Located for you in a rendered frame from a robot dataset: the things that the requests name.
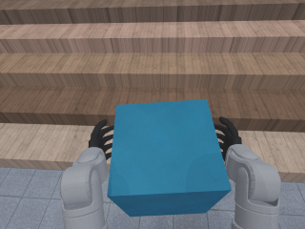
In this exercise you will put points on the robot left forearm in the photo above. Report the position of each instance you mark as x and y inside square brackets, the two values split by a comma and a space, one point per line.
[81, 191]

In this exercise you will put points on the left robot hand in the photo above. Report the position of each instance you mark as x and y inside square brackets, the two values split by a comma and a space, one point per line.
[97, 139]

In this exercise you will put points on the carton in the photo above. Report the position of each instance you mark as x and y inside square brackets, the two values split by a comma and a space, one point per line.
[166, 159]

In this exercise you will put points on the right robot hand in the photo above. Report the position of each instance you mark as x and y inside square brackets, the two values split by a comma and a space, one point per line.
[230, 137]

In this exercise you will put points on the robot right forearm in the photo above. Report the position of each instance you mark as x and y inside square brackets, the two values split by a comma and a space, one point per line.
[257, 189]

